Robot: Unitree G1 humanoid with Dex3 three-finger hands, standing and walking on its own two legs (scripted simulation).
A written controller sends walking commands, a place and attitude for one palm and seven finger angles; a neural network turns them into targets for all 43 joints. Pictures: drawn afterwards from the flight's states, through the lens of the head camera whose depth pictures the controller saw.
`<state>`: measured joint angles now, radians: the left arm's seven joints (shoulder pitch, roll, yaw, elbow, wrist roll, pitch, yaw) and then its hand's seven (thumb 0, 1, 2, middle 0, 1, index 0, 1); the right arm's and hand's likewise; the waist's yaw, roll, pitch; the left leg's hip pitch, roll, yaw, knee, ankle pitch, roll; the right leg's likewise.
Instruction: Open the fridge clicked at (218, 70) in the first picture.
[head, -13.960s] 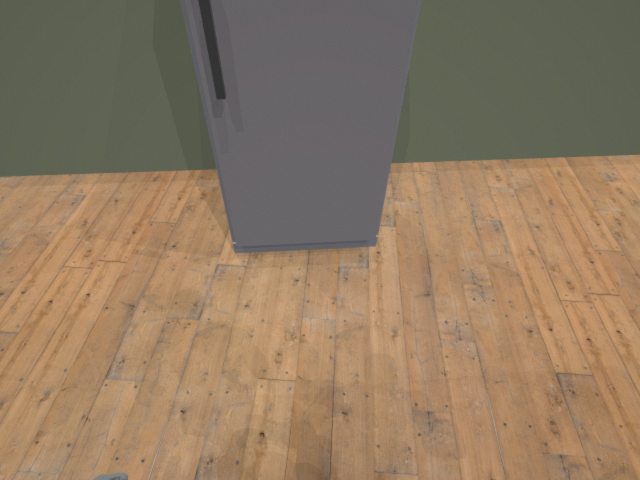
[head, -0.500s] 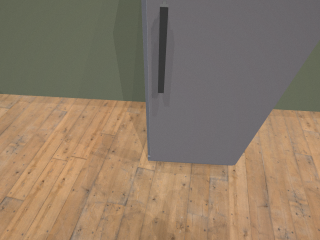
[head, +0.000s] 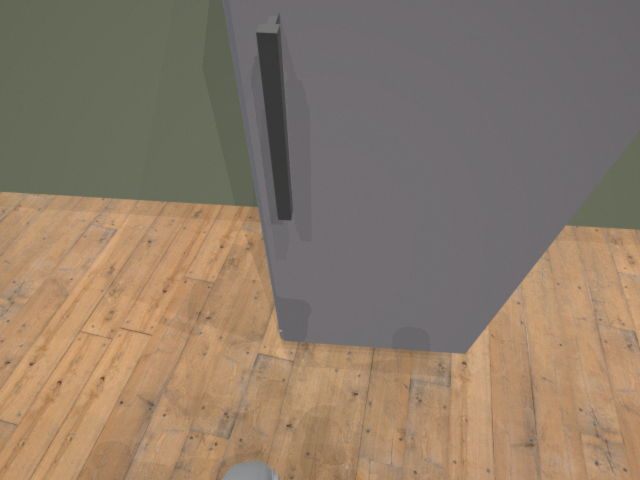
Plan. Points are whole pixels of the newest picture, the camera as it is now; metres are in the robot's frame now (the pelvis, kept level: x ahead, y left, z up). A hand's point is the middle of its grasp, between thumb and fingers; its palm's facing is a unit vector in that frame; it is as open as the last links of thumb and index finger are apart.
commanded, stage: shuffle to correct the standing spot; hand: left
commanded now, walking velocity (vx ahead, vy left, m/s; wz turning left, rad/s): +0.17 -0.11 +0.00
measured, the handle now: (280, 133) +0.55 +0.10 +0.13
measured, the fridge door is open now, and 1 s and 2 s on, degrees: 0 0 0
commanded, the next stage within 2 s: come to a stop and stand still in 0.96 s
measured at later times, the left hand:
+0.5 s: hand (233, 440) +0.20 +0.15 -0.17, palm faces +0.02 -0.98 -0.19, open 7.3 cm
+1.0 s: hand (292, 440) +0.21 +0.06 -0.19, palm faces +0.07 -0.99 -0.15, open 7.3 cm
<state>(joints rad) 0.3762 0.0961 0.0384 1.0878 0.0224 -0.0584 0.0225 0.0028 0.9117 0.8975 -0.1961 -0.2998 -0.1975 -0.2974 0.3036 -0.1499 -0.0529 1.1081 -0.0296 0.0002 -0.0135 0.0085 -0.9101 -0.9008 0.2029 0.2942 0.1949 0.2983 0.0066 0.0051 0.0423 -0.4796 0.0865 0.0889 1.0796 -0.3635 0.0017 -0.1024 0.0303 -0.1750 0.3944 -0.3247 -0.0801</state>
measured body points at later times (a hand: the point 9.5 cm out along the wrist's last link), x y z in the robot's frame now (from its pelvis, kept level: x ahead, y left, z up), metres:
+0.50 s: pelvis +0.14 -0.04 +0.00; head +0.18 -0.02 +0.45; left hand +0.20 +0.20 -0.16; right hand +0.17 -0.29 -0.14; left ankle +0.16 +0.08 -0.74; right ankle +0.16 -0.22 -0.69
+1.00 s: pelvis +0.11 -0.11 -0.02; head +0.16 -0.09 +0.43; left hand +0.20 +0.11 -0.17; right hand +0.20 -0.35 -0.16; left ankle +0.09 -0.02 -0.74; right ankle +0.20 -0.23 -0.74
